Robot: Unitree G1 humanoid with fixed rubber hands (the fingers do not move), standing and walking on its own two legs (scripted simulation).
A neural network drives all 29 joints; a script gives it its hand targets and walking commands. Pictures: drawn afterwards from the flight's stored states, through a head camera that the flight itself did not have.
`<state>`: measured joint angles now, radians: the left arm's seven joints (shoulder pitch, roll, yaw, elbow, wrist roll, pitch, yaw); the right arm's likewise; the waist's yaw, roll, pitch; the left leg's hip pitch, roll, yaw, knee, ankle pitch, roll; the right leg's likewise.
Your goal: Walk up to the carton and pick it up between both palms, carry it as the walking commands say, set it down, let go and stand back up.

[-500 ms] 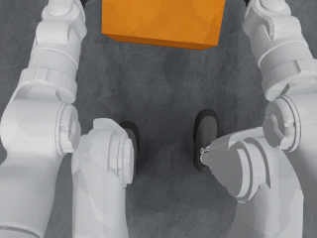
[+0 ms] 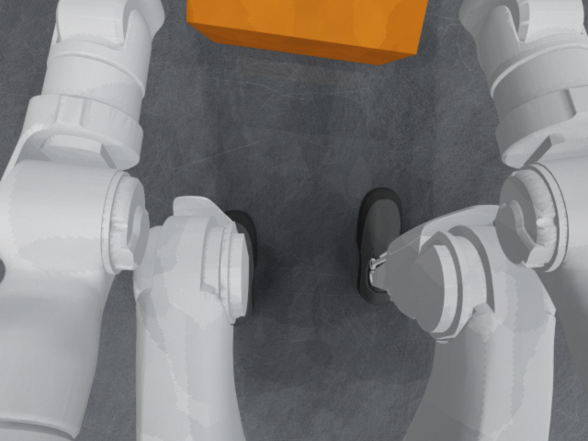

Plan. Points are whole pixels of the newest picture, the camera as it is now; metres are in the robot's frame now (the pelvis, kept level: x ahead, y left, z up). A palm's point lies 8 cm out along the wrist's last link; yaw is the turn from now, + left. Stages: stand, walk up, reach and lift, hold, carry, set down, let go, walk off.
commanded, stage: reach and lift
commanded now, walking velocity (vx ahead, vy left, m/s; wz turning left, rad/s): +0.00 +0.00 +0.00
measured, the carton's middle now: out of the picture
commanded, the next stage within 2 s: none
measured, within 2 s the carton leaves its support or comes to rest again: neither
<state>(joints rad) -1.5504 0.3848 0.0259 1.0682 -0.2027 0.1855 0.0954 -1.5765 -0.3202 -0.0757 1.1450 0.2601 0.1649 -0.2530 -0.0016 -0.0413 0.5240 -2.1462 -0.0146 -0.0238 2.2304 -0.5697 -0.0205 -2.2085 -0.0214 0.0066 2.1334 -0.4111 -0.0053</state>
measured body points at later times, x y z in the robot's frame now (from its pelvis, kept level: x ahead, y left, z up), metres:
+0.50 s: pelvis -0.01 +0.00 +0.01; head +0.34 +0.02 +0.28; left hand +0.58 +0.16 -0.10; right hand +0.57 -0.16 -0.10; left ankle +0.12 +0.12 -0.33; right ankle +0.17 -0.12 -0.33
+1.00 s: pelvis -0.01 +0.01 +0.05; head +0.32 +0.03 +0.34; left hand +0.56 +0.16 -0.04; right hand +0.55 -0.15 -0.04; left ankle +0.12 +0.12 -0.33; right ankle +0.17 -0.12 -0.33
